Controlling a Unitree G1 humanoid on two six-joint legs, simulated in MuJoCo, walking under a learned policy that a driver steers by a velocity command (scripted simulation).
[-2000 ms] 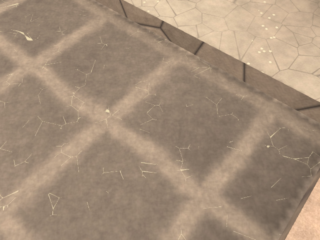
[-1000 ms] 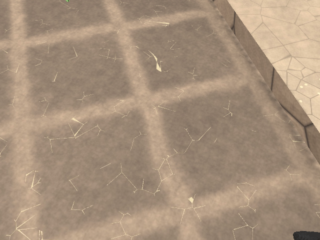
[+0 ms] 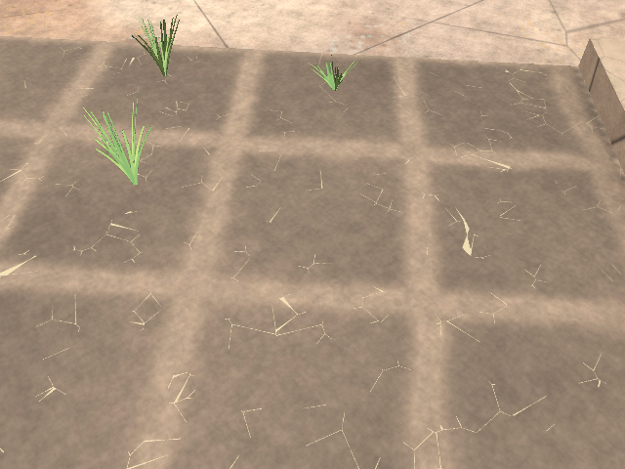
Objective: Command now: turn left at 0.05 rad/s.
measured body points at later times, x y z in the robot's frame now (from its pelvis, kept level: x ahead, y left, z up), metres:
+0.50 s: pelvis +0.09 -0.05 +0.01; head +0.10 -0.08 +0.46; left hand +0.09 +0.22 -0.11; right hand +0.21 -0.32 -0.12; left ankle +0.07 +0.10 -0.66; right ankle +0.03 -0.13 -0.74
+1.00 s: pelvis +0.36 -0.01 +0.00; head +0.38 -0.01 +0.45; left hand +0.44 +0.27 -0.13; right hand +0.46 -0.28 -0.12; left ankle +0.40 +0.07 -0.74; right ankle +0.32 -0.16 -0.65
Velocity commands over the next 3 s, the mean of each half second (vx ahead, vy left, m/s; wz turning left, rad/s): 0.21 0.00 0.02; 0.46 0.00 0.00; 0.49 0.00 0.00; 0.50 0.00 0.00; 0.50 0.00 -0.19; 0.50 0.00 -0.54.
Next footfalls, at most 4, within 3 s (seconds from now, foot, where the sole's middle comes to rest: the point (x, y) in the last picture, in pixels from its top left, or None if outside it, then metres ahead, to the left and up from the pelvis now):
0.82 left None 0.44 0.07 -0.77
1.34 right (405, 379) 0.74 -0.17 -0.77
1.88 left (310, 273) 1.05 0.06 -0.77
2.42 right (393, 199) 1.34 -0.18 -0.77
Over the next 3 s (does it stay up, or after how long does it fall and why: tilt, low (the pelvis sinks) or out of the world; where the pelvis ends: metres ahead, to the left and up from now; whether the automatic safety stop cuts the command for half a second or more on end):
stays up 1.51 -0.10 -0.01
